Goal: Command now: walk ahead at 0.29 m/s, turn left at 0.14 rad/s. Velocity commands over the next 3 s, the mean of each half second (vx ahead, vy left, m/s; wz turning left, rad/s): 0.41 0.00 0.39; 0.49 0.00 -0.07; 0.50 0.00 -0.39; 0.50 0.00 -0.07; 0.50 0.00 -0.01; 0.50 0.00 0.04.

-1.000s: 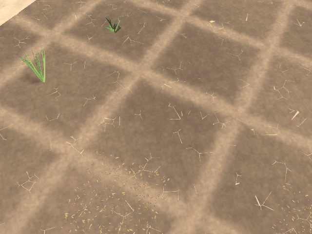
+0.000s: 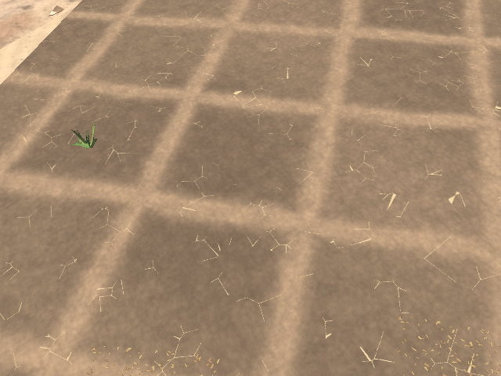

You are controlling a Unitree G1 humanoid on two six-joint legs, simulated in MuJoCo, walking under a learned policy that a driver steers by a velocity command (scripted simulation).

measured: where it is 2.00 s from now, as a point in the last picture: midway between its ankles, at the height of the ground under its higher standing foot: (220, 220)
